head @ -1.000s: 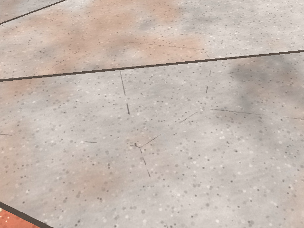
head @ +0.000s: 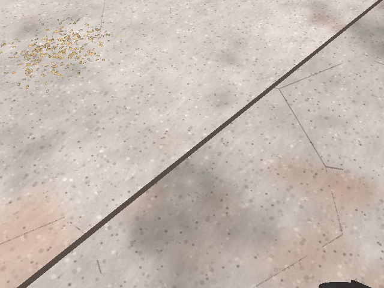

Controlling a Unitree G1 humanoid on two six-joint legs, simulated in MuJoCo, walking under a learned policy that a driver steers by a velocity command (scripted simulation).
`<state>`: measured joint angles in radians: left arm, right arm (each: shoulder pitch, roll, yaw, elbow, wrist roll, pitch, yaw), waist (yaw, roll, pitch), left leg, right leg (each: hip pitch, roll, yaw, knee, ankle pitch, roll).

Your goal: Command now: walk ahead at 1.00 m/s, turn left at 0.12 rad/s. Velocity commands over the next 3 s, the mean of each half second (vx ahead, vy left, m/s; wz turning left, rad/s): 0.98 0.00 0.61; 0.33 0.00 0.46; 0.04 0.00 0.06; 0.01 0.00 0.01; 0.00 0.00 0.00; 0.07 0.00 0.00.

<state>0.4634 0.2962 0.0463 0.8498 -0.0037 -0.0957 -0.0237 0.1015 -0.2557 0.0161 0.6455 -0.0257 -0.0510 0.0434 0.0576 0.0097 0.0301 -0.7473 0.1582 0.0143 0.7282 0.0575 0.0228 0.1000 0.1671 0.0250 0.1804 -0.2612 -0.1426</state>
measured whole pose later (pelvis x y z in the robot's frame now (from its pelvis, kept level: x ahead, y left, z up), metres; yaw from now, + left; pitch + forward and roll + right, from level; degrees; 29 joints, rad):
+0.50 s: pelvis +0.49 +0.10 +0.00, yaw +21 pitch +2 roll +0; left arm -0.04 0.26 -0.05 0.57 0.05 -0.07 -0.03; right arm 0.51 -0.30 -0.08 0.86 0.01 -0.06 0.02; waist -0.13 -0.01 0.03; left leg 0.06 -0.15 -0.23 0.27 -0.33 0.14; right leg -0.70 -0.09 0.08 0.60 0.05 0.03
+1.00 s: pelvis +0.76 +0.19 -0.01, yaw +36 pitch +1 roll -2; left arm 0.24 0.32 0.05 0.83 -0.01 -0.07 0.00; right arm 0.06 -0.29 -0.03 0.61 -0.02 -0.01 0.01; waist 0.07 0.01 0.04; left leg -0.45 0.00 -0.05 0.55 -0.10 0.03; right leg -0.21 -0.04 -0.09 0.61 -0.42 0.02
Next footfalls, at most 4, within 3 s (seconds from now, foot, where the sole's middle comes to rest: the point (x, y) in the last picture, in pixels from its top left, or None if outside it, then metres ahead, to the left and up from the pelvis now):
0.14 left None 0.36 0.12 -0.77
0.58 right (193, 199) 0.82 0.06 -0.77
0.96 left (118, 197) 0.81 0.36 -0.77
1.24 right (182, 181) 0.90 0.11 -0.77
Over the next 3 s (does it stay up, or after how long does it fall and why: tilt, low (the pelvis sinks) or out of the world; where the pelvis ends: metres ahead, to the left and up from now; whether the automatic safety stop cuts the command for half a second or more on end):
stays up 0.85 0.22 0.01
